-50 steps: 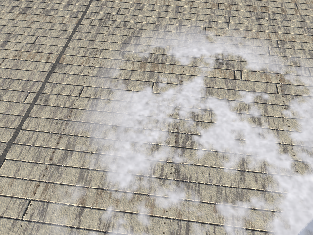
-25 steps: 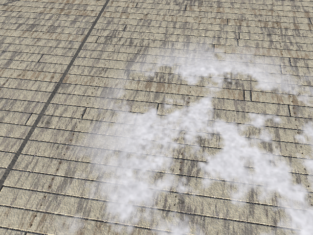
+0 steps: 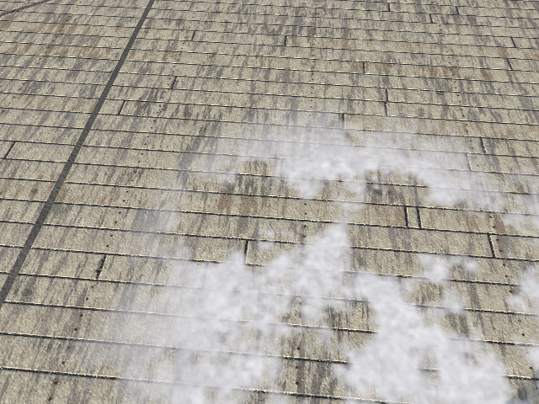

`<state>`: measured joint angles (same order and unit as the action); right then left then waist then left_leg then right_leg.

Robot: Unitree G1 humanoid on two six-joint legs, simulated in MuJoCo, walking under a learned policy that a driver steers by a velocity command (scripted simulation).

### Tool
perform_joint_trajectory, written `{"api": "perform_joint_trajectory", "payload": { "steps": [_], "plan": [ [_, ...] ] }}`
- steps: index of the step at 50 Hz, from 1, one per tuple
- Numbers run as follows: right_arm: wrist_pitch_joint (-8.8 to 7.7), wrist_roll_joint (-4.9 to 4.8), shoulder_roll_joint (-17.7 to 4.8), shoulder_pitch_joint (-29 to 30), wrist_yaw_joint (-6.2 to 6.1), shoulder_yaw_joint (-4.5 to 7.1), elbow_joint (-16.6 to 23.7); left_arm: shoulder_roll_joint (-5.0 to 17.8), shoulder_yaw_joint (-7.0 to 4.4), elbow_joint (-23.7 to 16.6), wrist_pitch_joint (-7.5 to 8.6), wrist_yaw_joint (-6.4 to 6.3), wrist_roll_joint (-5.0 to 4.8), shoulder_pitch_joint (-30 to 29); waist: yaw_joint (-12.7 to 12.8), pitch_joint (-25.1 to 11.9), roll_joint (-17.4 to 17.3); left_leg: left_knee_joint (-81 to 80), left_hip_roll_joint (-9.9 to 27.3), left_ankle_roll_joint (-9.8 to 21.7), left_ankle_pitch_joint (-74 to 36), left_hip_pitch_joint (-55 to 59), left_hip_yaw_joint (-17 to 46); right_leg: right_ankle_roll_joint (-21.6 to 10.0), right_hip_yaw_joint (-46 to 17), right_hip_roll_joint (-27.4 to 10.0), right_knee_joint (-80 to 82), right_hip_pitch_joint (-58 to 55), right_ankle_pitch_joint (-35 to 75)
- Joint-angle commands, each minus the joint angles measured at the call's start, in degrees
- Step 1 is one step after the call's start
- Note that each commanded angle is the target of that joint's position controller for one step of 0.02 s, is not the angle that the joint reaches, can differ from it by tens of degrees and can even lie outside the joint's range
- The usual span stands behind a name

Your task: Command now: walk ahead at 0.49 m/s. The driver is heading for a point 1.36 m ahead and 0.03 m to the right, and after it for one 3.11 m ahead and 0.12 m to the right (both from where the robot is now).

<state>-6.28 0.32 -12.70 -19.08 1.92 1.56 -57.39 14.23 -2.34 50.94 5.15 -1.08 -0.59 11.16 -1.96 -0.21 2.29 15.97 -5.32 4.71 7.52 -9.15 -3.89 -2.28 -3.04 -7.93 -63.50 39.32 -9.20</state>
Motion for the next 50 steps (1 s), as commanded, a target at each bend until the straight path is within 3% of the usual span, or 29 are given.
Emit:
{"api": "perform_joint_trajectory", "payload": {
  "steps": [1,5,10,12,13,14,15,16,17,18,19,20,21,22,23,25,28,32,37,40,41,42,43,44,45,46,47,48,50],
  "plan": [
    [-0.76,-0.20,-7.88,1.74,-1.23,1.26,3.17,2.60,-0.78,-2.51,0.05,-0.17,0.55,0.90,2.25,3.30,-3.99,-10.87,16.15,9.64,-5.03,-4.62,11.75,1.24,-0.22,-1.82,8.94,1.62,9.43],
    [-0.10,-1.03,-9.22,-2.76,-1.94,1.48,2.18,1.67,-0.38,-4.86,0.63,0.65,-0.04,-7.94,-0.99,3.67,-4.46,-10.35,15.52,7.48,-5.17,0.40,9.35,1.67,2.14,0.97,23.94,-0.45,16.04],
    [1.20,-1.42,-9.69,-6.64,-2.18,1.86,0.37,2.25,-0.06,-7.84,1.28,2.49,-0.69,-14.60,-2.72,5.45,-5.19,-5.98,19.08,6.80,-5.21,9.75,10.25,0.43,2.35,2.52,31.96,0.18,10.34],
    [1.77,-1.48,-10.43,-5.92,-2.32,2.23,0.37,3.49,-0.43,-8.12,1.77,3.05,-0.69,-13.03,-1.06,4.41,-6.11,-2.75,20.22,5.90,-9.71,11.84,10.74,-1.14,3.04,3.67,34.13,-3.77,5.75],
    [2.03,-1.44,-10.93,-4.66,-2.33,2.35,0.68,4.67,-1.01,-7.45,1.99,3.10,-0.65,-9.68,1.16,2.48,-6.88,1.04,19.74,5.14,-17.64,11.75,10.04,-2.15,4.37,5.24,35.18,-9.40,4.26],
    [2.33,-1.18,-10.32,-3.51,-2.29,2.09,1.05,6.75,-2.27,-5.16,2.10,2.91,-0.55,-2.03,5.13,-1.98,-6.50,10.01,17.00,3.83,-27.23,10.36,7.68,-3.62,5.99,7.31,36.33,-19.66,4.19],
    [2.29,-0.43,-8.31,-2.78,-2.24,1.17,2.30,10.81,-3.80,-2.16,2.16,2.44,-0.20,9.81,9.69,-10.31,-3.93,25.29,13.66,1.79,-24.49,1.58,4.72,-6.82,0.61,2.44,34.43,-37.14,5.70],
    [1.05,-0.25,-1.68,-8.88,-1.64,-0.87,3.23,17.34,-5.45,-0.52,1.68,2.26,0.79,17.86,8.80,-19.36,10.09,49.24,3.95,-2.88,-1.61,-23.09,0.90,-15.92,-24.62,-12.41,37.36,-61.38,-0.94],
    [-0.63,-1.19,-3.34,-9.03,-1.30,-0.65,2.22,12.96,-4.17,-0.25,1.56,2.42,0.62,18.48,8.97,-23.28,12.21,58.77,2.24,-2.33,23.72,-31.58,9.90,-17.96,-39.84,-15.79,45.67,-63.92,-5.29],
    [-1.51,-2.76,-9.00,-3.53,-1.08,0.86,3.84,9.36,-2.93,-1.11,1.64,2.37,0.24,13.09,7.93,-14.20,8.54,62.28,6.06,-0.97,20.71,-36.58,10.88,-14.39,-31.67,-13.78,46.22,-56.62,-5.67],
    [-1.67,-2.89,-9.54,0.54,-1.30,1.03,5.02,7.23,-2.15,-2.54,1.49,2.33,0.14,7.25,6.17,-8.89,4.27,60.45,9.42,-0.52,15.03,-35.59,9.02,-12.35,-22.96,-11.54,47.35,-47.66,-1.44],
    [-1.31,-2.07,-8.78,2.61,-1.69,1.27,5.32,5.38,-1.51,-3.12,1.42,2.65,0.35,3.32,4.45,-4.86,0.69,56.57,11.41,-0.78,10.92,-33.16,7.99,-11.28,-17.14,-8.95,49.69,-39.51,2.66],
    [-0.40,-1.39,-7.83,1.98,-2.01,1.64,5.19,3.86,-0.99,-3.17,1.56,2.93,0.78,1.53,2.36,-2.80,0.96,53.27,13.17,-0.81,7.80,-29.67,8.16,-10.03,-12.69,-6.51,52.02,-34.23,4.40],
    [0.46,-1.29,-6.13,0.38,-2.05,1.45,4.87,4.08,-1.09,-2.59,1.66,3.14,0.99,1.48,1.23,-2.17,2.74,51.62,13.57,-1.32,6.56,-26.62,7.94,-10.45,-10.77,-5.80,53.64,-30.80,6.08],
    [1.10,-1.18,-4.97,-0.64,-2.13,1.35,4.50,4.32,-1.21,-1.88,1.89,3.20,0.85,2.37,0.70,-1.46,2.33,50.39,13.69,-1.84,5.95,-25.76,7.42,-10.97,-8.66,-5.08,54.58,-29.24,9.19],
    [1.69,-1.03,-5.26,1.59,-2.38,1.71,5.44,5.54,-1.53,-0.48,2.07,2.78,0.97,4.47,0.35,0.02,1.17,46.69,13.84,-2.66,2.25,-28.36,6.98,-11.20,-5.52,-4.33,55.72,-29.02,13.63],
    [1.62,-0.51,-4.88,8.47,-2.28,1.87,7.86,6.39,-1.67,0.87,1.52,1.77,0.75,7.56,1.82,1.38,0.57,36.50,13.78,-3.56,-5.91,-32.94,6.64,-10.52,-3.06,-4.03,56.30,-31.67,16.58],
    [1.18,-0.92,-3.81,16.79,-1.59,1.46,10.12,7.37,-1.74,2.24,1.09,1.00,0.19,10.68,4.31,3.18,0.97,23.13,11.69,-3.46,-14.13,-30.54,4.65,-9.02,-0.38,-2.93,57.59,-33.18,12.26],
    [0.56,-1.47,-4.23,23.81,-0.14,1.17,12.99,7.81,-2.17,4.91,0.01,0.56,-0.33,14.64,5.95,5.83,1.08,15.89,10.60,-1.99,-10.74,-32.59,4.72,-8.61,-0.92,-6.39,54.67,-42.19,12.09],
    [-0.03,-1.52,-5.78,22.01,0.62,1.69,13.30,8.83,-2.72,5.15,-0.76,0.23,-0.46,13.35,3.74,4.07,2.09,13.59,8.82,0.03,-4.56,-26.77,3.34,-7.31,-0.86,-7.63,49.85,-45.13,20.92],
    [-0.16,-1.46,-7.08,18.28,0.56,2.39,12.40,9.33,-2.85,4.88,-1.01,0.21,-0.41,12.13,1.47,1.56,2.95,13.15,6.88,0.95,-3.24,-20.22,1.63,-6.61,-0.02,-6.86,45.54,-44.80,30.31],
    [-0.17,-1.35,-9.16,9.99,0.28,3.69,9.79,8.64,-2.56,4.60,-1.36,0.25,-0.22,11.05,-2.69,-3.17,2.50,12.32,4.76,2.35,-3.70,-8.95,-0.05,-5.29,2.10,-4.08,36.01,-42.55,37.73],
    [-0.10,-0.93,-12.88,-1.03,-0.23,5.08,6.99,7.04,-1.74,3.48,-1.37,0.29,0.42,10.77,-6.69,-10.96,-0.64,14.33,10.57,5.38,-5.11,8.85,6.50,-3.32,4.37,-0.89,20.70,-32.23,30.05],
    [0.26,-0.03,-18.68,-8.22,-0.51,6.48,5.51,0.06,0.36,2.84,-0.18,1.02,0.67,17.58,-4.73,-19.77,-14.78,10.41,25.51,14.98,2.93,31.77,33.24,1.12,5.68,9.34,-3.19,-8.01,1.24],
    [0.39,-0.53,-14.32,-8.08,-0.38,5.05,5.45,1.95,0.10,3.89,1.48,1.42,-0.28,16.82,-5.11,-23.38,-15.98,1.94,28.19,16.29,7.88,33.52,47.01,0.53,-3.31,10.91,-12.30,-0.08,-22.92],
    [0.27,-1.06,-11.23,-2.62,-0.45,4.08,6.22,6.91,-1.25,2.17,2.38,1.64,-1.89,11.24,-4.26,-13.96,-12.78,1.22,26.25,12.66,9.28,25.98,38.45,-0.70,-3.74,7.13,-15.43,5.25,-20.23],
    [0.29,-1.03,-9.07,2.78,-0.51,3.36,7.61,7.51,-1.37,0.99,2.60,1.35,-2.08,7.05,-2.57,-8.42,-8.21,-0.03,24.09,10.40,6.08,16.57,30.11,-1.24,-1.91,3.69,-13.17,4.45,-14.46],
    [0.23,-0.59,-7.19,6.58,-0.25,2.75,8.10,7.03,-1.71,0.66,2.25,0.85,-1.28,4.97,-0.69,-4.19,-5.01,-2.22,21.70,9.13,1.90,7.75,24.32,-1.08,-0.86,1.53,-9.11,1.78,-10.24],
    [-0.12,0.27,-5.75,8.29,0.14,2.27,7.60,4.50,-1.94,1.17,0.52,0.37,-0.46,7.50,2.59,-1.95,-7.32,-6.02,18.85,8.43,-1.65,-1.33,18.39,-0.83,-1.15,-0.77,-4.30,-5.11,-6.21]
  ]
}}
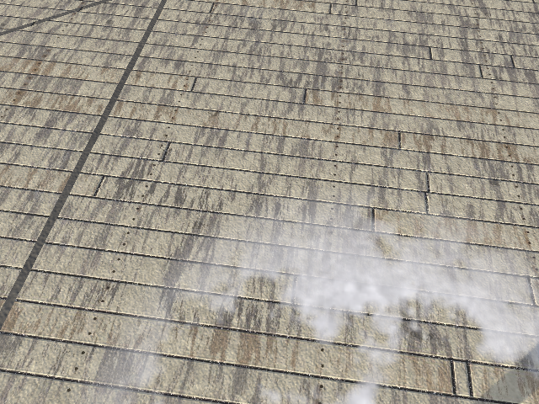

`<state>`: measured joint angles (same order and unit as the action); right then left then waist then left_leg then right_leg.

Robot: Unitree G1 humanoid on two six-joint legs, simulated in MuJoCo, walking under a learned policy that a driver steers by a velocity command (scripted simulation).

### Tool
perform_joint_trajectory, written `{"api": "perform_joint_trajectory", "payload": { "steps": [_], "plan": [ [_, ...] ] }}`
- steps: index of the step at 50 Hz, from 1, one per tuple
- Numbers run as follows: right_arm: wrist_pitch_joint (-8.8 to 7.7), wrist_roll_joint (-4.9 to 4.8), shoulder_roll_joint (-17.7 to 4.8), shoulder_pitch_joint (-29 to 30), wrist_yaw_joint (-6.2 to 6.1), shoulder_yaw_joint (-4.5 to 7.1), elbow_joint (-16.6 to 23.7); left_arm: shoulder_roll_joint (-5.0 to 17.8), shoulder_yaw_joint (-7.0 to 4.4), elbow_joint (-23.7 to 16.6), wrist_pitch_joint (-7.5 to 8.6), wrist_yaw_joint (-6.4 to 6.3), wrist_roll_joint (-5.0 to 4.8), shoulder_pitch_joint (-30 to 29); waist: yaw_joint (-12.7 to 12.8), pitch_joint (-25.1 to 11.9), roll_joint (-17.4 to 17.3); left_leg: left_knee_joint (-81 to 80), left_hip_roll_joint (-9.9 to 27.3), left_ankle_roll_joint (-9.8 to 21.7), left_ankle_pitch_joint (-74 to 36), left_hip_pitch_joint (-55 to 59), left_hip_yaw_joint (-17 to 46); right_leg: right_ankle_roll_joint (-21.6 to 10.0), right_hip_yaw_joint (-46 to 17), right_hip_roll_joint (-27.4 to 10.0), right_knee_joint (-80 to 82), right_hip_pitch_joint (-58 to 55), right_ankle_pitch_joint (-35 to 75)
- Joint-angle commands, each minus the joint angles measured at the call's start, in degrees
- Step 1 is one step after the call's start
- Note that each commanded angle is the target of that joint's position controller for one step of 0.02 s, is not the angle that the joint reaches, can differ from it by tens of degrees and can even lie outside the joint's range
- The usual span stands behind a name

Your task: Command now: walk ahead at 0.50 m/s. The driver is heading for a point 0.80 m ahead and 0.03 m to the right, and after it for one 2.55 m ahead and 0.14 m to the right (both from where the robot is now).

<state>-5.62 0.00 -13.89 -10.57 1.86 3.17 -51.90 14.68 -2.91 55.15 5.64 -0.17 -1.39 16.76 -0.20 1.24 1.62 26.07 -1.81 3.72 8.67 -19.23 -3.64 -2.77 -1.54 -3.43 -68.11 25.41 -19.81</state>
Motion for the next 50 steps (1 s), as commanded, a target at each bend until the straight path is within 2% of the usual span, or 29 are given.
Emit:
{"api": "perform_joint_trajectory", "payload": {
  "steps": [1,4,6,9,12,15,18,19,20,21,22,23,24,25,26,27,29,31,34,37,41,43,45,46,47,48,49,50],
  "plan": [
    [-0.96,0.41,-5.03,-0.99,0.16,0.81,1.53,2.69,-1.22,-2.73,-0.56,-0.60,0.43,3.03,1.45,-2.92,-6.30,-17.12,14.92,10.02,-5.36,7.41,16.10,0.12,-2.19,-5.46,1.88,8.05,4.96],
    [-1.12,0.37,-7.23,-4.09,-0.82,1.29,-0.10,3.32,-1.68,-4.63,-1.25,-0.95,0.88,-1.98,1.06,-0.48,-4.94,-19.18,14.35,10.31,-9.96,7.57,12.49,1.55,-1.70,-5.93,9.30,13.02,11.95],
    [-0.75,0.13,-7.35,-6.30,-1.49,1.22,-0.93,3.06,-1.75,-5.95,-1.11,-0.76,1.24,-6.07,0.03,0.07,-4.45,-19.37,13.77,9.44,-11.90,9.89,10.69,2.11,-1.38,-5.67,16.01,15.52,18.09],
    [-0.40,-0.28,-7.79,-8.64,-2.01,1.14,-1.78,1.86,-1.31,-7.57,-0.69,-0.11,0.94,-11.99,-1.72,1.07,-4.90,-19.79,12.37,7.82,-11.24,11.31,7.86,2.03,0.14,-4.02,26.49,14.09,25.44],
    [-0.06,-0.71,-8.32,-11.85,-2.18,1.24,-3.28,1.60,-0.84,-9.16,-0.47,0.64,0.52,-17.42,-3.67,2.63,-4.78,-19.39,13.21,7.57,-9.38,15.15,7.46,1.91,1.22,-2.60,32.84,13.86,26.62],
    [0.80,-0.89,-8.60,-14.22,-2.37,1.53,-4.81,1.91,-0.55,-11.09,-0.02,1.71,0.22,-21.47,-4.57,4.10,-4.82,-16.66,15.75,7.44,-10.80,21.32,8.03,0.93,1.12,-1.93,36.61,15.74,22.87],
    [1.55,-1.09,-9.55,-13.26,-2.69,2.08,-5.16,3.58,-0.96,-11.56,0.53,2.50,0.12,-19.87,-2.33,2.67,-6.06,-11.97,17.39,6.14,-19.54,24.71,8.28,-1.22,2.10,-0.30,39.06,10.74,16.70],
    [1.76,-1.12,-10.10,-11.92,-2.72,2.24,-4.87,4.90,-1.61,-10.71,0.67,2.46,0.23,-16.19,-0.01,0.28,-6.88,-7.87,16.74,5.41,-28.80,24.43,7.45,-2.22,3.67,1.54,39.70,4.31,15.43],
    [2.04,-1.10,-9.49,-10.63,-2.68,1.99,-4.54,6.95,-2.84,-8.23,0.70,2.21,0.43,-8.22,4.12,-4.36,-6.39,1.16,14.07,4.10,-36.65,22.42,5.29,-3.72,5.29,3.57,40.82,-6.84,16.33],
    [2.03,-0.51,-7.77,-10.20,-2.63,1.18,-3.47,10.57,-4.20,-5.38,0.67,1.72,0.93,2.82,8.20,-12.20,-3.67,15.81,10.95,2.15,-30.17,12.68,2.96,-6.77,-0.42,-1.62,38.54,-24.60,18.15],
    [0.90,-0.08,-1.13,-16.73,-2.00,-0.88,-2.71,16.52,-5.66,-3.80,0.33,1.46,1.68,10.29,6.79,-21.29,9.99,39.70,1.07,-2.31,-3.63,-11.56,0.69,-16.15,-26.36,-16.73,41.60,-48.26,10.72],
    [-0.71,-0.86,-2.57,-16.14,-1.58,-0.74,-3.65,12.25,-4.21,-3.62,0.21,1.58,1.26,10.62,7.09,-24.89,12.22,48.76,-1.12,-1.89,23.65,-19.83,9.51,-17.90,-40.77,-19.95,49.84,-50.56,6.60],
    [-1.61,-2.46,-7.80,-10.52,-1.33,0.68,-2.06,8.97,-3.12,-4.40,0.29,1.47,0.83,5.38,6.45,-15.99,8.86,52.29,2.76,-0.65,21.12,-24.98,10.32,-14.29,-32.39,-17.68,50.45,-43.52,5.13],
    [-1.87,-2.71,-8.21,-6.53,-1.52,0.76,-1.02,7.01,-2.44,-5.73,0.24,1.38,0.86,0.05,4.89,-10.27,4.71,50.25,6.05,-0.14,15.53,-24.45,8.49,-12.18,-24.19,-15.47,51.74,-34.34,8.46],
    [-1.58,-1.94,-7.58,-4.52,-1.95,1.06,-0.77,5.28,-1.84,-6.19,0.26,1.62,1.23,-3.62,3.12,-6.05,1.36,46.26,8.09,-0.27,11.50,-22.00,7.44,-11.05,-18.60,-13.14,53.95,-25.75,12.44],
    [-0.76,-1.38,-6.74,-5.26,-2.27,1.43,-1.00,3.87,-1.35,-6.22,0.48,1.83,1.73,-5.40,0.98,-4.12,2.05,42.86,9.82,-0.30,8.82,-18.21,7.75,-9.94,-14.54,-11.06,56.00,-20.08,14.62],
    [0.79,-1.12,-3.94,-7.55,-2.45,1.26,-1.66,3.83,-1.34,-5.27,0.79,2.04,1.82,-4.89,-0.75,-3.17,2.94,39.61,10.50,-0.78,6.71,-14.26,7.24,-10.32,-10.84,-9.59,58.97,-15.03,16.76],
    [1.42,-0.81,-3.83,-5.51,-2.68,1.43,-0.79,5.77,-1.78,-4.22,1.03,1.49,1.78,-3.10,-1.10,-1.45,2.20,35.37,10.89,-1.76,2.92,-16.69,6.88,-11.10,-8.34,-9.48,60.80,-14.07,19.59],
    [1.37,-0.24,-3.94,0.93,-2.53,1.61,1.33,6.69,-1.93,-3.03,0.67,0.48,1.57,-0.31,0.25,0.17,1.37,25.31,10.84,-2.95,-6.10,-21.22,6.66,-10.37,-5.81,-9.01,61.86,-16.43,21.33],
    [1.02,-0.46,-2.91,6.74,-1.94,1.20,2.88,7.09,-1.92,-2.05,0.38,-0.03,1.13,1.98,1.91,1.31,1.81,15.17,9.16,-3.10,-13.44,-19.57,5.14,-8.83,-2.66,-7.55,62.30,-17.31,20.72],
    [0.75,-1.00,-2.78,13.35,-0.99,0.62,4.95,7.65,-2.16,0.19,-0.17,-0.25,0.55,6.09,4.12,3.35,1.73,7.74,7.50,-2.82,-13.95,-19.45,4.08,-8.51,-1.89,-9.11,61.08,-22.58,19.25],
    [0.42,-1.19,-3.23,15.30,-0.32,0.51,6.11,7.95,-2.44,1.11,-0.71,-0.44,0.36,7.02,4.22,4.08,1.93,5.44,7.30,-1.83,-11.16,-20.08,4.47,-8.10,-2.28,-10.89,59.10,-26.34,20.22],
    [0.01,-1.26,-4.36,14.58,0.21,0.76,6.50,8.62,-2.84,1.45,-1.23,-0.66,0.18,6.50,2.97,3.45,2.61,3.76,6.51,-0.42,-6.90,-17.55,4.03,-7.25,-2.68,-12.27,56.39,-28.90,24.17],
    [-0.17,-1.29,-5.35,12.34,0.29,1.17,6.07,9.09,-3.02,1.35,-1.49,-0.72,0.17,5.61,1.50,2.08,3.28,3.20,5.37,0.37,-4.91,-13.46,3.03,-6.62,-2.42,-12.26,53.86,-29.33,29.98],
    [-0.29,-1.14,-6.78,7.44,0.20,2.00,4.73,9.24,-3.03,1.07,-1.77,-0.75,0.10,4.15,-1.49,-0.90,3.60,2.15,3.37,1.45,-4.23,-5.88,1.15,-5.59,-0.93,-10.86,48.11,-28.78,39.50],
    [-0.28,-0.95,-9.47,-2.28,-0.13,3.49,1.56,7.79,-2.48,0.75,-2.03,-0.73,0.32,3.67,-5.58,-6.73,2.38,2.25,2.28,3.09,-5.00,7.50,0.51,-3.99,1.46,-7.57,36.86,-25.02,43.87],
    [-0.20,-0.24,-14.16,-12.93,-0.69,4.75,-0.56,5.74,-1.47,-0.68,-2.06,-0.75,1.46,4.60,-8.40,-15.63,-5.29,3.17,13.41,6.93,-5.49,25.52,13.67,-1.69,4.47,-3.57,17.64,-12.55,27.74],
    [-0.01,-0.38,-16.84,-15.54,-0.20,5.10,-1.87,-1.94,0.61,-0.54,-0.74,-0.08,1.26,11.36,-4.39,-21.85,-20.48,-5.05,24.38,15.51,6.91,42.12,40.81,1.44,1.85,7.23,-0.43,9.53,-10.41]
  ]
}}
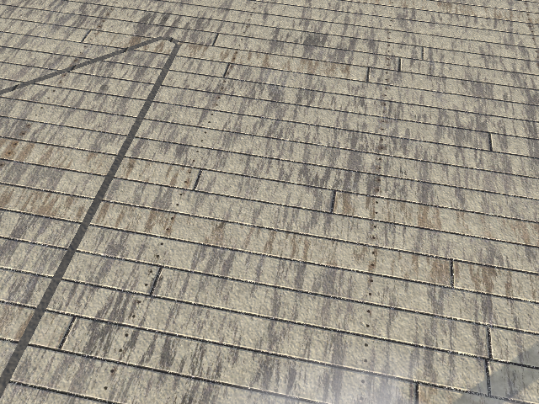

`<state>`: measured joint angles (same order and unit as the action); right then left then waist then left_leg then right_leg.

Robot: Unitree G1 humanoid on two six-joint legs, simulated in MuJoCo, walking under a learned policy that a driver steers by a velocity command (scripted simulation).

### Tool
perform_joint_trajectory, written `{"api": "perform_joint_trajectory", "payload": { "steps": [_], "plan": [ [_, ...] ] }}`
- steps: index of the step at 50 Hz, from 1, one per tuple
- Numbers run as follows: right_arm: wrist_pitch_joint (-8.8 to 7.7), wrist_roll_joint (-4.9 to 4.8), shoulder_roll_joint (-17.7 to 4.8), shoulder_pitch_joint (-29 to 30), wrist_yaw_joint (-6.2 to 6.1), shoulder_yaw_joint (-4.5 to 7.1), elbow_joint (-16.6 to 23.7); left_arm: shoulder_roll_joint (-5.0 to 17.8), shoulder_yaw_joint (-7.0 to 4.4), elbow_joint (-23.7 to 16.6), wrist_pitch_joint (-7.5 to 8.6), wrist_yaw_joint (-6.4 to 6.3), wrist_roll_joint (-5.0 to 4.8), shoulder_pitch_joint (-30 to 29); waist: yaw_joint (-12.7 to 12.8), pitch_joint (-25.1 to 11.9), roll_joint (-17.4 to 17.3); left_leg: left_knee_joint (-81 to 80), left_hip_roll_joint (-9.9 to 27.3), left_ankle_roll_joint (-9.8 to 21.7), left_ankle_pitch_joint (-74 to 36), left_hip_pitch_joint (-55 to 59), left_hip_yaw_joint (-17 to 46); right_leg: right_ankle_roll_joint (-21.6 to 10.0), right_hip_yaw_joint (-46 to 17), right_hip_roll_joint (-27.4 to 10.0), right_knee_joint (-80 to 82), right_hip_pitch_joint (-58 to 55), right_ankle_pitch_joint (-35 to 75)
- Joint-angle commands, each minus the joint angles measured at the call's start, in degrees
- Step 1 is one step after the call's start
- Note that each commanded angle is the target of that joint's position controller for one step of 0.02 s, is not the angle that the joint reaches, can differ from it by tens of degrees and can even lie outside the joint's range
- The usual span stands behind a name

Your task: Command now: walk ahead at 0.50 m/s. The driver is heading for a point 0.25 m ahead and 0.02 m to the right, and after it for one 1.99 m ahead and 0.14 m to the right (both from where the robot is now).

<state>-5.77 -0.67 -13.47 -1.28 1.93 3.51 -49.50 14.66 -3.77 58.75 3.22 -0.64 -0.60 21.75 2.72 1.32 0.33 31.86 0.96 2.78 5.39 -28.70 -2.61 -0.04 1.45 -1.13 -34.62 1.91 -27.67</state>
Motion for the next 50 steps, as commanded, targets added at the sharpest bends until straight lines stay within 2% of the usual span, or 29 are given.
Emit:
{"api": "perform_joint_trajectory", "payload": {
  "steps": [1,2,3,4,6,9,11,14,18,21,22,23,24,25,26,28,30,32,34,35,36,37,39,41,43,45,47,49,50],
  "plan": [
    [-0.06,-0.10,-11.67,-23.45,-0.19,3.12,-3.65,4.22,0.16,-3.79,3.01,0.65,-0.81,2.40,-9.13,-19.84,-12.74,-14.43,20.19,14.18,16.39,49.67,42.17,-2.55,-8.67,2.10,-40.78,39.26,-5.36],
    [-0.31,-0.14,-9.37,-18.39,-0.37,2.39,-2.61,6.99,-0.58,-5.61,3.81,0.81,-1.99,-2.95,-8.34,-12.49,-9.95,-15.15,18.71,11.68,14.09,42.67,34.03,-3.71,-7.60,-0.75,-41.50,42.68,-0.22],
    [-0.38,0.26,-8.24,-13.52,-0.38,1.86,-1.45,6.93,-0.63,-6.20,3.93,0.39,-1.85,-5.80,-6.51,-8.38,-4.76,-16.57,16.91,10.53,8.13,34.26,27.69,-3.85,-5.96,-3.91,-39.14,40.47,5.43],
    [-0.46,0.91,-6.87,-10.78,-0.25,1.46,-1.11,6.49,-1.03,-6.37,3.62,0.03,-0.93,-7.06,-4.96,-5.19,-3.10,-18.47,15.39,10.42,3.70,27.04,23.46,-3.68,-5.56,-5.70,-36.03,38.08,8.89],
    [-0.74,1.48,-5.28,-9.61,-0.09,0.89,-1.57,4.48,-1.19,-5.79,2.18,-0.16,-0.61,-4.74,-2.15,-3.74,-4.89,-20.91,13.18,10.19,-5.64,20.44,17.80,-3.18,-5.77,-7.25,-32.21,32.11,11.22],
    [-0.84,1.55,-6.97,-11.49,-0.92,0.96,-3.18,3.09,-1.24,-6.13,0.94,-0.69,0.19,-5.45,-0.65,-2.21,-3.71,-20.17,11.93,10.48,-29.75,17.53,9.58,-0.94,-4.01,-6.38,-25.68,31.59,13.75],
    [-0.23,1.58,-7.32,-11.81,-1.72,0.84,-3.72,2.29,-0.97,-7.16,0.65,-0.63,0.77,-8.40,-0.80,-2.52,-3.69,-19.50,10.45,9.60,-35.56,17.56,5.63,0.11,-3.15,-5.84,-17.66,31.25,19.53],
    [0.51,1.32,-7.97,-13.08,-2.35,0.68,-4.63,1.19,-0.26,-8.21,0.49,-0.15,0.58,-13.93,-2.81,-3.35,-4.53,-18.97,7.91,7.41,-34.62,17.60,1.76,-0.10,-1.29,-3.54,-5.44,26.08,28.82],
    [1.59,0.85,-7.96,-14.61,-2.63,0.53,-6.70,2.66,-0.24,-8.95,0.26,0.27,0.57,-17.72,-4.19,-3.17,-5.03,-16.27,9.89,7.70,-30.79,22.64,3.65,-0.77,-2.04,-2.24,1.32,24.40,28.97],
    [2.47,0.00,-7.77,-12.84,-2.94,0.58,-7.31,4.30,-0.78,-7.88,0.87,0.57,1.29,-14.76,-1.45,-4.03,-4.00,-8.99,9.54,5.70,-27.41,24.75,5.13,-3.06,-1.53,-1.01,9.29,18.64,29.92],
    [2.42,0.39,-7.38,-14.91,-2.99,0.50,-7.55,7.08,-1.61,-6.77,1.10,0.30,1.78,-12.04,-1.23,-6.14,-1.29,-4.70,6.28,3.22,-24.39,23.67,4.32,-4.37,-3.10,-2.38,11.68,11.64,45.88],
    [1.85,1.65,-5.77,-18.73,-2.87,0.06,-7.53,10.53,-2.18,-6.49,1.05,-0.05,2.32,-10.18,-3.69,-10.97,3.56,1.59,2.31,0.71,-11.88,17.05,2.72,-7.63,-7.93,-8.39,6.50,-0.22,66.39],
    [1.80,1.48,-1.22,-24.20,-2.85,-1.26,-9.64,7.28,-1.32,-5.35,0.35,-0.23,2.18,-8.07,-4.22,-16.55,10.31,9.37,-0.61,-2.40,7.42,9.60,1.69,-15.26,-14.86,-15.29,5.07,-9.37,70.18],
    [2.61,0.92,-2.73,-21.00,-2.93,-1.07,-9.44,3.29,-0.24,-4.83,-0.34,-0.07,1.42,-7.48,-2.33,-16.45,10.75,14.03,-1.54,-3.86,24.95,7.88,2.51,-17.70,-19.40,-17.88,8.39,-6.79,63.12],
    [3.73,0.14,-4.73,-16.71,-3.15,-0.55,-8.05,2.52,0.43,-4.94,-0.53,0.13,1.38,-9.37,-2.09,-13.55,9.95,17.33,-0.74,-4.38,33.16,5.25,4.19,-17.03,-20.55,-17.60,11.33,-2.83,51.88],
    [5.99,0.17,-5.50,-14.31,-4.01,-0.02,-7.94,5.19,0.11,-6.09,-0.72,-0.10,1.58,-14.63,-3.21,-9.39,6.54,19.14,1.39,-4.95,30.56,5.39,5.50,-14.35,-20.14,-16.47,16.01,6.35,32.52],
    [7.21,0.46,-4.52,-15.21,-4.56,0.05,-8.79,5.69,-0.04,-7.20,-1.18,-0.64,1.62,-20.12,-5.51,-6.84,7.31,12.01,2.37,-4.93,23.55,10.76,4.89,-11.28,-16.77,-13.44,19.23,14.83,21.20],
    [7.15,0.95,-2.37,-17.73,-4.40,-0.28,-10.87,5.02,0.03,-6.91,-2.03,-0.88,1.23,-22.01,-7.27,-6.61,7.07,1.62,0.58,-3.92,10.43,19.53,1.85,-8.65,-11.17,-9.46,19.34,20.26,14.28],
    [7.28,2.17,-3.58,-17.19,-3.86,-0.15,-11.11,3.66,0.30,-5.09,-2.27,-0.84,0.38,-18.65,-6.33,-5.07,4.81,-4.70,1.07,-2.06,5.27,21.96,2.05,-4.66,-8.04,-6.36,18.98,21.61,2.45],
    [7.36,2.21,-5.33,-15.84,-3.97,-0.09,-10.12,3.63,0.32,-4.48,-2.34,-0.77,0.73,-17.22,-4.75,-2.76,2.68,-8.27,3.93,-0.53,9.66,19.73,4.71,-2.78,-6.98,-4.92,17.70,21.82,-0.75],
    [7.08,1.44,-7.24,-15.31,-3.99,0.29,-10.83,2.91,0.22,-4.63,-2.60,-1.06,0.79,-16.53,-2.85,-0.77,-3.42,-10.12,3.62,0.96,25.49,10.44,5.20,-1.12,-2.61,-1.00,16.01,16.51,0.52],
    [6.48,0.94,-6.77,-14.24,-4.05,0.31,-10.55,3.58,0.07,-4.38,-2.55,-1.44,0.95,-17.25,-3.37,0.84,-4.84,-13.38,3.53,1.34,32.11,5.78,6.34,-0.60,-1.15,0.29,11.50,12.78,1.70],
    [5.29,0.71,-8.87,-13.99,-4.22,1.15,-10.04,3.73,-0.41,-3.89,-1.94,-1.67,0.18,-16.58,-3.43,1.90,-8.77,-18.53,6.76,2.84,36.55,6.31,11.63,-1.17,2.54,2.98,3.20,14.82,2.02],
    [3.73,-0.05,-10.75,-15.90,-4.35,2.08,-10.21,2.90,-0.58,-4.28,-0.78,-0.85,-0.05,-18.21,-4.95,4.47,-11.66,-21.61,14.35,6.77,35.75,13.47,21.11,-2.49,2.26,2.78,-5.03,24.37,7.24],
    [2.34,-0.32,-9.08,-18.07,-4.38,2.01,-10.96,2.52,-0.79,-4.88,0.59,0.15,-0.61,-19.26,-5.56,5.48,-10.92,-21.26,17.72,8.88,28.87,19.50,23.54,-4.13,-0.17,-0.42,-9.29,31.13,5.64],
    [1.65,-0.70,-8.14,-18.05,-4.03,1.90,-10.85,1.98,-0.71,-5.37,1.65,0.83,-1.22,-19.95,-5.18,5.55,-9.27,-19.36,16.74,8.04,22.07,22.98,20.81,-4.97,-0.09,-1.58,-5.41,31.80,3.88],
    [1.86,-1.33,-8.86,-15.54,-3.49,2.06,-10.21,1.45,-0.85,-3.84,2.06,1.18,-1.20,-16.36,-2.47,4.09,-8.10,-16.60,12.91,5.99,17.16,17.70,14.67,-4.80,3.70,0.90,4.80,18.89,10.67],
    [1.93,-1.04,-9.26,-13.69,-3.25,2.08,-9.26,4.15,-2.36,-0.05,1.48,0.92,-1.05,-5.88,1.94,-0.05,-6.01,-8.68,9.15,3.85,6.99,9.35,9.86,-4.86,2.90,2.34,6.58,1.60,14.91],
    [1.55,-0.77,-6.21,-11.88,-3.12,1.30,-7.86,8.66,-3.66,1.22,1.48,0.39,-0.90,1.08,4.34,-2.38,4.53,8.26,3.53,0.11,2.99,0.86,2.44,-8.60,-11.31,-7.01,12.98,-7.22,11.51]
  ]
}}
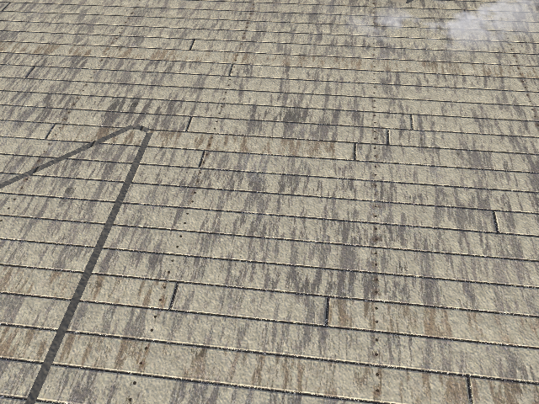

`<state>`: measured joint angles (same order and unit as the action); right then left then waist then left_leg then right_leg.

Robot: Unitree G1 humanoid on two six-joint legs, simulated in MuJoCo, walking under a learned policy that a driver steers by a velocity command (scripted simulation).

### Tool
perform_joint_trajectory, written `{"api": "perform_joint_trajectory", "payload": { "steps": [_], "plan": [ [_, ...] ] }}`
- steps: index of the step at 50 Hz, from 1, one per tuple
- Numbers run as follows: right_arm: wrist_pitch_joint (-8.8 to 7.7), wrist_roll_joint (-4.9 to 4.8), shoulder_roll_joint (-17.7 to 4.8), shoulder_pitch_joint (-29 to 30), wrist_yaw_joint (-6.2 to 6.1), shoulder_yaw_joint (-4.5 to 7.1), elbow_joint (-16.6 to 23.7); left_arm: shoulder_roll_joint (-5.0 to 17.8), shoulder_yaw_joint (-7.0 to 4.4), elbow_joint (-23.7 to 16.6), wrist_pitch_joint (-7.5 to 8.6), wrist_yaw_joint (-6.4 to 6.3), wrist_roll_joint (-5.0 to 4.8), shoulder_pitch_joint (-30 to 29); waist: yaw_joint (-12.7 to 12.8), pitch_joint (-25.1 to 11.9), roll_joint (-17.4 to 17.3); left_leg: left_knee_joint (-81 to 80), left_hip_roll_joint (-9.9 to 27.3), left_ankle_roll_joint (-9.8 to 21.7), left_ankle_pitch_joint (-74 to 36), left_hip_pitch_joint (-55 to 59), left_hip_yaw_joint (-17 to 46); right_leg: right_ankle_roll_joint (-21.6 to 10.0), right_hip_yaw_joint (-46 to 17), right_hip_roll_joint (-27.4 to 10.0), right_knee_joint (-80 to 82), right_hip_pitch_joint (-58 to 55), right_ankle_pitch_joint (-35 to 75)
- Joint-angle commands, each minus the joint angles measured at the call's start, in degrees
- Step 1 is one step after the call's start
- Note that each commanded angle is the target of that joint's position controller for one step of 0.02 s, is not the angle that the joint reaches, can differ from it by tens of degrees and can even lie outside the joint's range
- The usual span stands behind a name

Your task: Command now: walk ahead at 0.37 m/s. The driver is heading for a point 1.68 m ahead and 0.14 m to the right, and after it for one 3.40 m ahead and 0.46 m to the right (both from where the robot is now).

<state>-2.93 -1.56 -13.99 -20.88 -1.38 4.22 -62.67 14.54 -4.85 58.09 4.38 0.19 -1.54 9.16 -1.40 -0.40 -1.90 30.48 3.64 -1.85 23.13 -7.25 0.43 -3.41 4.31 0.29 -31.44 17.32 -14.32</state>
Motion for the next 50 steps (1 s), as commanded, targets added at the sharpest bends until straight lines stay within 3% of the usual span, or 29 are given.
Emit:
{"api": "perform_joint_trajectory", "payload": {
  "steps": [1,2,3,5,6,8,11,13,16,19,21,22,23,24,25,26,27,28,29,30,31,32,34,37,41,46,48,50],
  "plan": [
    [-2.40,0.49,-2.13,7.65,-0.07,-0.29,7.38,13.31,-3.32,3.28,0.35,0.00,0.12,20.67,9.91,-4.47,21.33,27.60,-5.54,2.13,3.34,-33.79,-3.30,-13.33,-37.50,-20.41,18.92,-31.79,-5.34],
    [-3.14,-0.19,-4.74,9.19,0.15,0.47,7.83,9.07,-1.53,3.07,1.10,0.17,0.83,18.47,7.93,-2.40,15.06,38.59,-2.56,3.26,8.30,-39.68,2.86,-14.51,-41.37,-22.90,19.09,-30.14,-7.94],
    [-3.67,-1.05,-5.48,9.95,0.80,0.63,8.04,6.18,-0.47,1.63,1.65,0.30,1.08,14.06,6.05,0.55,10.83,41.65,0.28,5.12,3.49,-42.18,4.09,-12.45,-35.49,-21.08,18.63,-27.17,-7.04],
    [-3.82,-0.72,-5.04,10.80,0.98,0.93,7.77,5.10,0.46,-0.14,2.00,0.81,1.34,9.15,3.83,3.27,5.89,37.26,3.69,6.41,-5.70,-40.90,3.23,-9.54,-25.83,-17.59,20.61,-21.17,-0.72],
    [-3.47,-0.25,-4.83,10.73,1.04,1.15,7.77,4.23,0.96,-0.23,1.83,0.76,1.56,8.81,2.97,3.40,5.73,34.56,4.56,6.25,-8.15,-38.15,2.90,-8.67,-22.18,-16.20,21.73,-18.48,3.28],
    [-2.76,0.07,-3.58,11.33,1.26,1.10,8.02,4.71,1.10,0.24,1.52,0.26,1.60,10.53,2.49,3.68,6.43,28.89,4.38,4.82,-10.48,-35.62,1.33,-8.44,-17.15,-14.54,22.98,-16.48,10.55],
    [-2.24,0.66,-1.89,18.01,1.45,0.47,10.50,6.69,0.79,0.40,1.20,-0.76,1.55,11.76,3.36,5.12,5.25,16.47,2.99,2.85,-17.17,-34.45,-0.38,-8.03,-12.36,-13.00,24.40,-14.13,14.40],
    [-2.15,0.46,-1.09,21.99,1.95,-0.11,11.78,7.37,0.57,0.48,1.10,-1.06,1.47,12.57,4.18,5.69,5.97,9.22,1.61,2.46,-22.17,-30.97,-1.54,-7.51,-9.72,-12.11,25.33,-12.02,13.83],
    [-2.02,0.06,-1.77,26.51,2.69,-0.53,13.29,7.22,0.27,1.54,1.06,-1.09,0.78,15.17,5.25,7.14,6.19,4.02,0.60,2.97,-25.46,-28.37,-2.15,-7.31,-8.18,-12.97,25.70,-12.58,12.60],
    [-2.30,-0.09,-3.25,28.38,3.48,-0.46,14.85,7.27,-0.22,2.31,0.58,-1.16,0.32,15.72,4.40,7.73,6.13,0.85,0.60,5.07,-23.51,-28.34,-1.08,-6.41,-7.82,-15.50,23.38,-18.06,15.99],
    [-2.56,-0.06,-5.45,25.14,3.68,0.42,14.63,8.32,-0.71,1.98,0.11,-1.16,0.36,14.32,1.74,4.88,7.16,-0.14,-1.34,6.73,-20.19,-21.84,-2.52,-5.24,-6.84,-15.97,18.18,-20.52,28.54],
    [-2.57,0.09,-7.11,19.73,3.54,1.42,13.25,8.51,-0.78,1.73,-0.23,-1.18,0.40,13.37,-1.41,1.24,7.72,-0.20,-3.31,7.85,-19.05,-13.98,-4.15,-4.20,-5.27,-14.69,11.30,-20.28,38.64],
    [-2.41,0.07,-9.48,9.50,3.23,2.86,10.08,7.35,-0.32,1.33,-0.62,-1.19,0.67,12.90,-5.94,-4.57,7.19,0.17,-4.42,9.38,-18.70,-0.58,-4.72,-2.49,-3.07,-11.71,-0.57,-16.07,42.01],
    [-2.23,0.74,-13.90,-0.94,2.64,4.06,7.99,5.23,0.66,-0.04,-0.76,-1.13,1.80,13.89,-8.53,-12.85,-0.22,0.74,6.90,12.96,-15.47,17.26,9.04,-0.39,-0.84,-7.96,-20.14,-2.60,24.65],
    [-2.15,1.26,-16.36,-3.64,3.10,4.02,6.97,-3.00,2.80,-0.32,0.58,-0.57,1.14,20.66,-3.78,-20.63,-15.44,-10.45,19.12,21.80,0.70,30.89,39.06,2.60,-4.59,3.24,-39.07,16.63,-16.17],
    [-2.47,0.73,-11.38,-1.46,3.31,2.53,7.39,2.60,1.57,-0.35,2.03,-0.26,-0.44,15.90,-5.37,-17.27,-10.09,-15.24,17.56,19.50,7.07,27.84,42.27,1.25,-11.80,0.78,-46.31,22.73,-18.01],
    [-2.89,0.53,-8.82,4.03,3.18,1.75,8.47,5.60,0.77,-2.29,2.85,-0.14,-1.53,10.45,-4.34,-9.23,-7.66,-15.67,16.13,16.92,3.89,20.58,33.55,0.02,-10.28,-2.24,-47.40,26.86,-13.25],
    [-3.25,0.95,-7.40,8.91,3.24,1.14,9.75,6.20,0.61,-2.92,3.10,-0.64,-1.20,7.63,-2.49,-5.56,-2.09,-16.85,14.28,15.57,-3.00,11.83,26.54,-0.46,-9.09,-5.47,-44.86,24.31,-7.42],
    [-3.52,1.78,-5.75,12.02,3.46,0.67,10.09,6.19,-0.01,-2.97,2.74,-1.18,-0.17,6.34,-0.56,-2.62,-0.04,-18.34,12.11,14.56,-8.81,4.03,21.02,-0.68,-8.63,-7.52,-41.28,21.20,-3.68],
    [-3.79,2.42,-4.85,13.10,3.54,0.30,9.98,5.00,-0.12,-2.72,1.92,-1.29,0.08,8.21,1.63,-2.58,-2.06,-19.67,11.05,14.46,-11.58,-0.34,17.96,-0.82,-9.33,-9.12,-39.15,17.26,-1.63],
    [-3.87,2.32,-4.12,12.79,3.63,0.10,9.57,3.83,-0.09,-2.44,1.17,-1.33,0.16,9.23,2.38,-2.17,-2.20,-21.00,10.11,14.66,-12.76,-2.53,15.92,-0.76,-9.31,-9.59,-37.28,15.42,-1.28],
    [-3.88,2.06,-4.37,11.73,3.43,0.05,9.03,3.02,-0.09,-2.51,0.59,-1.37,0.13,9.38,2.88,-1.28,-2.26,-22.25,9.64,14.95,-13.22,-4.02,13.90,-0.50,-8.99,-9.97,-35.05,15.30,-1.08],
    [-3.92,1.97,-6.44,9.57,2.57,0.35,8.38,3.46,-0.33,-3.97,-0.07,-1.56,0.44,5.50,2.66,1.22,-1.24,-24.43,9.48,15.42,-14.64,-4.88,11.60,0.64,-8.37,-10.35,-29.94,18.97,2.89],
    [-3.53,1.83,-7.57,5.71,1.43,0.47,7.51,3.75,-0.53,-6.19,-0.05,-1.30,1.27,-0.86,1.17,2.92,-0.18,-25.42,9.10,14.90,-18.16,-2.08,9.10,2.37,-7.98,-10.07,-20.14,24.33,12.17],
    [-3.18,1.28,-7.66,1.71,0.89,0.26,6.65,2.49,0.14,-8.28,0.49,-0.31,1.02,-8.32,-1.12,4.05,-0.74,-25.50,6.88,12.90,-21.18,-0.22,4.05,2.63,-5.29,-7.61,-8.03,22.33,21.70],
    [-1.94,0.93,-8.17,-3.80,0.76,0.52,4.44,2.22,1.17,-11.42,1.08,1.34,0.39,-16.43,-3.73,6.37,-0.63,-22.25,9.50,12.84,-23.85,9.18,3.06,1.96,-4.12,-5.78,-0.07,24.30,18.91],
    [-1.31,0.76,-8.85,-4.25,0.58,0.92,4.01,2.88,1.25,-12.57,1.45,2.09,0.19,-17.48,-3.14,6.39,-1.51,-19.60,11.31,12.38,-28.00,12.60,3.46,0.79,-3.96,-5.13,1.81,23.64,14.78],
    [-0.86,0.68,-9.93,-2.61,0.45,1.34,4.40,5.01,0.52,-12.12,1.73,2.37,0.13,-13.60,-0.22,3.61,-3.36,-14.77,11.66,11.15,-41.08,14.03,2.92,-0.90,-2.37,-2.85,3.08,16.15,10.55]
  ]
}}
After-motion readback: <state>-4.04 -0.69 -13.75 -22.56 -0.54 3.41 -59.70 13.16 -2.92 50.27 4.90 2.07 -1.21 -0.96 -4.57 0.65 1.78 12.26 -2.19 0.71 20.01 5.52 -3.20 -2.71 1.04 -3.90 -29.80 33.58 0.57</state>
